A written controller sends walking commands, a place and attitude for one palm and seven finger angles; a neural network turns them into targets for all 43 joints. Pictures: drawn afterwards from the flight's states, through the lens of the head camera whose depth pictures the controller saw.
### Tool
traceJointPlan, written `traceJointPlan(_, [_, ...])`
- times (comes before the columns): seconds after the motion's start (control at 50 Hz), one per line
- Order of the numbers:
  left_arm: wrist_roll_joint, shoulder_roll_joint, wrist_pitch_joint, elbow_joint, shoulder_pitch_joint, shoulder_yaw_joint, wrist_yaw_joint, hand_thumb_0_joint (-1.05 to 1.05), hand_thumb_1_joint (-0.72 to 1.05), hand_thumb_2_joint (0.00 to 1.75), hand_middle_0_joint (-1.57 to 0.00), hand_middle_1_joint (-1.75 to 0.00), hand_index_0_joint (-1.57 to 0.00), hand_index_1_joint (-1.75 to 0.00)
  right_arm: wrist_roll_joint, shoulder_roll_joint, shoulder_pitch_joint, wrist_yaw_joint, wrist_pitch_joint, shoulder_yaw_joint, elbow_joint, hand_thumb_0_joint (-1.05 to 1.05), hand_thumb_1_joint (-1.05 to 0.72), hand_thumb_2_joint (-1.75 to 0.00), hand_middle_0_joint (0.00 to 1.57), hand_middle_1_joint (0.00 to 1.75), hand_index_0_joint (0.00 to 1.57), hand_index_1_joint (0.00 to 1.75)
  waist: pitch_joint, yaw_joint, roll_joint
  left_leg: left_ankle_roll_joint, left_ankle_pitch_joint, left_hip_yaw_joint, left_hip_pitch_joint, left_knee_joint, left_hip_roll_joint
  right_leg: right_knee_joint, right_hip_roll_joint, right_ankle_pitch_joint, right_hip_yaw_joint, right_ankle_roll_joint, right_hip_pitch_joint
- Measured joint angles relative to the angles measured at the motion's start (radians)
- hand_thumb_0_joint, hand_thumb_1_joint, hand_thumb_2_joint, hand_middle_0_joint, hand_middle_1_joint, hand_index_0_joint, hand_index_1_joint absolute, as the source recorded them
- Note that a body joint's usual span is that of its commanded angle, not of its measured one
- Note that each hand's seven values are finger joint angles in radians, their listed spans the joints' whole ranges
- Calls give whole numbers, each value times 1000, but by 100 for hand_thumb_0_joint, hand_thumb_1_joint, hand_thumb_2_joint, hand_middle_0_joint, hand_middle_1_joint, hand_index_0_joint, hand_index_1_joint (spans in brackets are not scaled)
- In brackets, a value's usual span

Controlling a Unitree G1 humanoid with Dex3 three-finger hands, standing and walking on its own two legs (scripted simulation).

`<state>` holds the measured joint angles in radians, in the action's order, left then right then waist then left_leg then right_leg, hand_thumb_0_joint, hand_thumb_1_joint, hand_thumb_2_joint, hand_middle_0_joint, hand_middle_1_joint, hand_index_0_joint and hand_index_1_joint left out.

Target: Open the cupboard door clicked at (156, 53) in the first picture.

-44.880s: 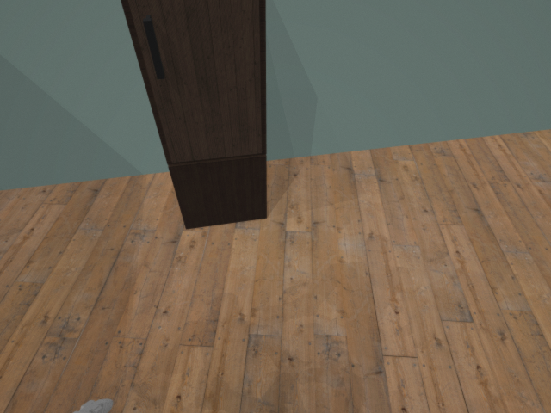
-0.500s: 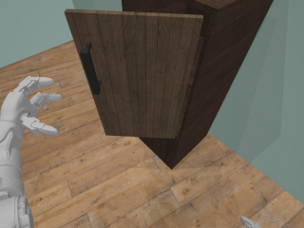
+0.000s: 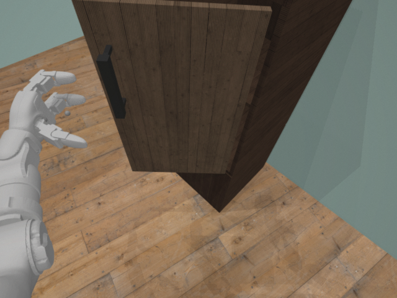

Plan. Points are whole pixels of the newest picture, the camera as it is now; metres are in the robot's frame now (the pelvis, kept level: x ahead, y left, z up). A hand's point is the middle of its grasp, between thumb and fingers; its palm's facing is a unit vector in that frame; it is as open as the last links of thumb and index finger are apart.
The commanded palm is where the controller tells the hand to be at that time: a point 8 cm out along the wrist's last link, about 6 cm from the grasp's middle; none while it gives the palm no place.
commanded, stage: move the hooked fingers beside the handle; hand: left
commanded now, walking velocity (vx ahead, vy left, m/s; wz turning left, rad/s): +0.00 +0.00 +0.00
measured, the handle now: (114, 84) +0.54 +0.18 +0.11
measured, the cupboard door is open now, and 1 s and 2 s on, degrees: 44 44 44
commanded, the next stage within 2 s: slide the fingers in behind the handle in 1.20 s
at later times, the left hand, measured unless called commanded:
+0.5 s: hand (78, 96) +0.48 +0.24 +0.12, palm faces -0.01 -1.00 -0.01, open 14.0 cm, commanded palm +0.46 +0.29 +0.11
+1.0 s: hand (78, 97) +0.49 +0.24 +0.11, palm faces -0.02 -1.00 -0.01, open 14.0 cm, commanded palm +0.46 +0.29 +0.10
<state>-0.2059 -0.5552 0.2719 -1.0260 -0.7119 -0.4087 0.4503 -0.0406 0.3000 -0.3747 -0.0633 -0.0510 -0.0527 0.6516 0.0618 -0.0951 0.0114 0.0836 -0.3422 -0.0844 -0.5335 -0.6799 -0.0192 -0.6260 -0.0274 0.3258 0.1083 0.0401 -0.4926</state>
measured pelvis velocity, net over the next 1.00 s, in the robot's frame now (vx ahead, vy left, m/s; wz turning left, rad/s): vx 0.01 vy -0.01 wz -0.03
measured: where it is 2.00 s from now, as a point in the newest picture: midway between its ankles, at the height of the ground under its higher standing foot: outside the picture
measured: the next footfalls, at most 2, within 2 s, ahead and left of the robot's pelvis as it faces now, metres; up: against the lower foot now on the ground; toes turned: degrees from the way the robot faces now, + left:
none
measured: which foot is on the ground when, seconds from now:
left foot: down 0.00-1.00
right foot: down 0.00-1.00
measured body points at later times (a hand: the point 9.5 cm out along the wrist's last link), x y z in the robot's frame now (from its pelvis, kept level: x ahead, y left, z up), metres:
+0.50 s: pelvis +0.00 +0.00 +0.00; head +0.09 +0.01 +0.44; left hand +0.48 +0.29 +0.12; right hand -0.01 -0.28 -0.11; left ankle -0.01 +0.06 -0.72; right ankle -0.01 -0.10 -0.72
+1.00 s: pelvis +0.01 -0.01 -0.01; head +0.10 +0.01 +0.43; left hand +0.48 +0.29 +0.11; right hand +0.01 -0.28 -0.11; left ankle -0.01 +0.06 -0.72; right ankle -0.01 -0.10 -0.72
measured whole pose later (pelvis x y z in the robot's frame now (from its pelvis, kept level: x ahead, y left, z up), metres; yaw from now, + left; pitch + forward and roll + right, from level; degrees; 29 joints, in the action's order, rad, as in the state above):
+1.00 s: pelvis +0.01 -0.01 -0.01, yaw -1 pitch +16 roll -2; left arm -0.15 -0.68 0.28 -1.20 -0.86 -0.45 0.46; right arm -0.03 0.31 -0.41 -0.05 0.06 -0.06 0.61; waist 0.08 -0.15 0.01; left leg 0.08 -0.38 -0.09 -0.64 -0.75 0.01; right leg -0.67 -0.05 0.34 0.10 0.05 -0.60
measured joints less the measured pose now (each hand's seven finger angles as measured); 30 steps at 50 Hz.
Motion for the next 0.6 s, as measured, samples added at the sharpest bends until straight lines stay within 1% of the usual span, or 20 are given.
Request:
traceJointPlan(0.06, [12, -11, -2, -47, -48, 13, -10, -2, -50, 30, -30, -120, -30, -120, 2, -1, -5, 2, 11, 0, 7, 1, -91, -90, 20, 30, 20, 30, 0, -11, -1, 2, -1, 3, -10, -5, -2, -4, 2, 2, 3, -1, -9])
traceJointPlan(0.16, [28, -26, -7, -94, -86, 13, -22, -2, -50, 30, -30, -120, -30, -120, 8, 2, -17, 6, 31, 1, 4, 1, -91, -90, 20, 30, 20, 30, 3, -27, 5, 4, -3, -3, -30, -9, 0, -9, 1, 1, -3, -4, -30])
traceJointPlan(0.26, [39, -30, 15, -112, -110, -10, -36, -2, -50, 30, -30, -120, -30, -120, 14, 0, -33, 13, 52, 2, 5, 1, -91, -90, 20, 30, 20, 30, 5, -38, 3, 3, -7, -9, -44, -16, 5, -14, -3, 2, -9, -3, -47])
traceJointPlan(0.32, [50, -51, 21, -141, -130, -28, -41, -2, -50, 30, -30, -120, -30, -120, 14, -2, -39, 14, 66, -1, 5, 1, -91, -90, 20, 30, 20, 30, 8, -48, 0, 2, -11, -11, -53, -23, 9, -18, -8, 3, -11, -1, -55])
traceJointPlan(0.4, [65, -79, 20, -174, -161, -21, -41, -2, -50, 30, -30, -120, -30, -120, 15, 0, -50, 15, 79, -1, 1, 1, -91, -90, 20, 30, 20, 30, 7, -57, 2, 0, -14, -6, -71, -36, 14, -24, -11, 4, -7, 2, -70])
traceJointPlan(0.48, [57, -94, 25, -170, -150, -39, -27, -2, -50, 30, -30, -120, -30, -120, 16, 5, -59, 15, 94, 1, -5, 1, -91, -90, 20, 30, 20, 30, 10, -58, 4, -2, -17, -12, -81, -40, 19, -27, -16, 4, -12, 4, -82])
traceJointPlan(0.6, [39, -80, 27, -151, -115, -29, -6, -2, -50, 30, -30, -120, -30, -120, 11, 6, -67, 17, 111, 4, -12, 1, -91, -90, 20, 30, 20, 30, 17, -48, 6, -3, -22, -11, -78, -43, 23, -27, -20, 7, -12, 6, -78])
